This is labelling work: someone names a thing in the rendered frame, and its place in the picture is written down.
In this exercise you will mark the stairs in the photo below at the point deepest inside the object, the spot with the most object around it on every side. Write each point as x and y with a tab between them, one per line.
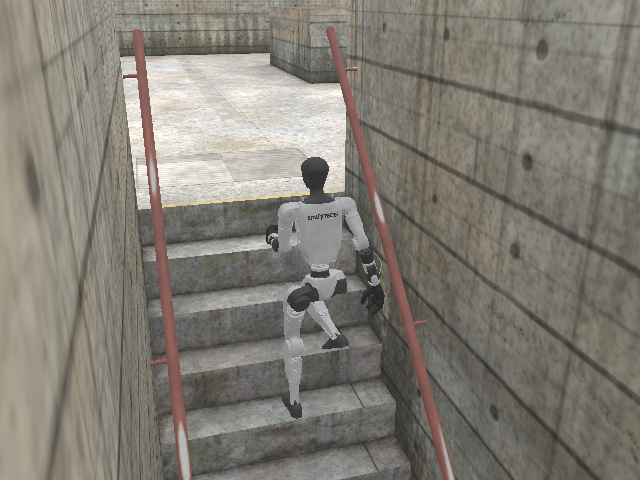
228	287

